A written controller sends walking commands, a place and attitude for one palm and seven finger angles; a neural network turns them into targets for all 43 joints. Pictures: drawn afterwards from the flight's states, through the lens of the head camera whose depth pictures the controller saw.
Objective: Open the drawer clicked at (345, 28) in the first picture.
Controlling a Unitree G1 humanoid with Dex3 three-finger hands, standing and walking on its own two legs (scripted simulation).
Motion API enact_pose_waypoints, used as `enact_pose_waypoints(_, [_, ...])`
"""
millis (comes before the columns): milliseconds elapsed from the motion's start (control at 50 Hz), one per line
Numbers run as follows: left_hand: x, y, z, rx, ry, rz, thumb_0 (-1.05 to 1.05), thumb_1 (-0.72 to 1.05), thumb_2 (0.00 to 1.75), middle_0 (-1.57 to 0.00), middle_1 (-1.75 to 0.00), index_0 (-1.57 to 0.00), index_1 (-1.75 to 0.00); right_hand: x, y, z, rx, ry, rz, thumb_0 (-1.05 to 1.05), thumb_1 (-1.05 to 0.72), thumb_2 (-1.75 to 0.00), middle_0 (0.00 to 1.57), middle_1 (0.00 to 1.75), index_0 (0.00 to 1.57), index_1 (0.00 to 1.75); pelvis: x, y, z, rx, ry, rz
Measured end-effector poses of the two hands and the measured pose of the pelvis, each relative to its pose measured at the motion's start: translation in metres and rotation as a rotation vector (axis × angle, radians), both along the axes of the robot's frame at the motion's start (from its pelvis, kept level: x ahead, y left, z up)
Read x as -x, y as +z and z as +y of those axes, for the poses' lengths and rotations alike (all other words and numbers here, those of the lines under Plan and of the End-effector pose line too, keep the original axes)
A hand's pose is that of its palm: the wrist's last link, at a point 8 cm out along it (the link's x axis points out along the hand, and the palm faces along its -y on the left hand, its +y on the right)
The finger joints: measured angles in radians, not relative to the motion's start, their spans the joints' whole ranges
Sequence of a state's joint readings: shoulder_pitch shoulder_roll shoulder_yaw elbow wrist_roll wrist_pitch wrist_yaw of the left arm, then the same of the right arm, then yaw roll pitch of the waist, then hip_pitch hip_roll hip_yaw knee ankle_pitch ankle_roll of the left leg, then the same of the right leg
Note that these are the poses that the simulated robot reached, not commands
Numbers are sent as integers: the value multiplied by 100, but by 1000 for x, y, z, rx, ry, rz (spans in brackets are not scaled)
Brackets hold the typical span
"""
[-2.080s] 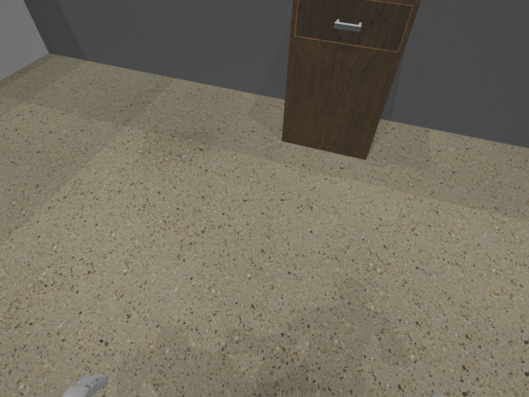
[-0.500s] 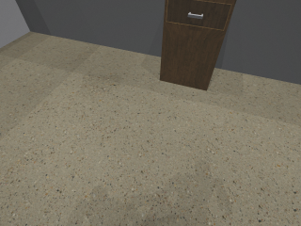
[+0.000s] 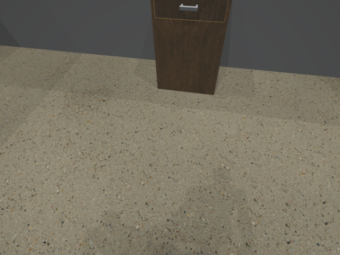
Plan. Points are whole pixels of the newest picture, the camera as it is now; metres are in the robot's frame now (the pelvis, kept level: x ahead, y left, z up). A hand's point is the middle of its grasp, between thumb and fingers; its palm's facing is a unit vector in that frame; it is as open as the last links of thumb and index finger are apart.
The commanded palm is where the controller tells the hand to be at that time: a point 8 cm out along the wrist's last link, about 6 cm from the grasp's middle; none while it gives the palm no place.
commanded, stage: walk to a spot facing it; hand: left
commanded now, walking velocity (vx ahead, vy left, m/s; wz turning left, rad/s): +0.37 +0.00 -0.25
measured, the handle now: (188, 7) +1.48 -0.03 -0.03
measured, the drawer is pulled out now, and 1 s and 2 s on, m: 0.00 0.00 0.00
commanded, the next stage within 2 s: turn to face it in 1.24 s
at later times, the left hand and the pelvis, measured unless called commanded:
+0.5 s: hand (100, 240) +0.18 +0.22 -0.18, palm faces -0.04 -0.99 -0.14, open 7.3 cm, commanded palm none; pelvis +0.22 +0.05 +0.00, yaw -9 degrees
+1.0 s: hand (150, 130) +0.58 +0.12 -0.16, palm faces -0.38 -0.92 -0.13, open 7.3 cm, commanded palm none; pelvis +0.43 +0.00 +0.01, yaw -19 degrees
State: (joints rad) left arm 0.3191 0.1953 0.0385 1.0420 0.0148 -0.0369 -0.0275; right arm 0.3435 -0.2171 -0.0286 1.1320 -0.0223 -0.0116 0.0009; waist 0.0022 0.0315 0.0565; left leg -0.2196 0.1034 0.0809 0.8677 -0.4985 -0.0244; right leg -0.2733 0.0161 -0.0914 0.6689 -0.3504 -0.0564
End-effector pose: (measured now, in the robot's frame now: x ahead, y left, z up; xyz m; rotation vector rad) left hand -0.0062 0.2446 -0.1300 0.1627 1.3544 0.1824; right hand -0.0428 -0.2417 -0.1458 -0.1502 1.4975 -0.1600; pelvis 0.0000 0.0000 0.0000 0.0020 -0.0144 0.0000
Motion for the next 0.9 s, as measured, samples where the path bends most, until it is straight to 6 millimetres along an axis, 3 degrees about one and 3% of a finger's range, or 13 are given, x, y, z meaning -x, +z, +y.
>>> enact_pose_waypoints(80, [-13, 7, -15, 9, 22, 10, 0, 91, 90, -20, -30, -21, -30, -39, 12, -4, -1, -7, -19, 1, -91, -90, 20, 30, 20, 30, -29, 11, -6, -6, -25, -1])
enact_pose_waypoints(180, [-22, 14, -30, 48, -8, 118, 0, 91, 90, -20, -30, -21, -30, -126, 23, -1, 0, -33, -189, 1, -91, -90, 20, 30, 20, 30, -66, 20, -2, -6, -66, 10])
enact_pose_waypoints(260, [-40, 11, -30, 70, -8, 176, 0, 91, 90, -20, -30, -21, -30, -199, 28, 11, -11, -27, -300, 1, -91, -90, 20, 30, 20, 30, -101, 18, 6, 9, -84, 15])
enact_pose_waypoints(380, [-90, -10, -9, 86, 16, 224, 0, 91, 90, -20, -30, -21, -30, -305, 24, 40, -7, 25, -397, 0, -91, -90, 20, 30, 20, 30, -167, 2, 27, 30, -96, 18])
enact_pose_waypoints(440, [-131, -24, 10, 89, 0, 230, 0, 91, 90, -20, -30, -21, -30, -336, 21, 52, 22, 16, -435, 0, -91, -90, 20, 30, 20, 30, -199, -8, 40, 28, -118, 4])
enact_pose_waypoints(480, [-169, -24, 22, 81, -32, 192, 0, 91, 90, -20, -30, -21, -30, -338, 25, 57, 32, -21, -427, 0, -91, -90, 20, 30, 20, 30, -215, -4, 46, 24, -144, -12])
enact_pose_waypoints(560, [-261, -13, 38, 68, -105, 60, 0, 91, 90, -20, -30, -20, -30, -323, 36, 59, 77, -129, -370, -1, -94, -90, 20, 30, 20, 30, -247, 11, 54, 21, -173, -25])
enact_pose_waypoints(660, [-363, 2, 40, 63, -163, -86, 0, 91, 90, -20, -30, -20, -30, -296, 41, 60, 98, -194, -234, -2, -95, -90, 20, 30, 20, 30, -286, 21, 58, 12, -201, -16])
enact_pose_waypoints(780, [-447, 10, 21, 77, -238, -122, 0, 91, 90, -20, -30, -20, -30, -274, 38, 82, 54, -299, -84, -1, -93, -90, 20, 30, 20, 30, -333, 24, 51, 6, -242, -4])
enact_pose_waypoints(900, [-521, 6, -21, 94, -349, -90, 0, 91, 90, -20, -30, -20, -30, -269, 35, 107, -14, -414, 40, 0, -92, -90, 20, 30, 20, 30, -382, 21, 30, 5, -294, 5])
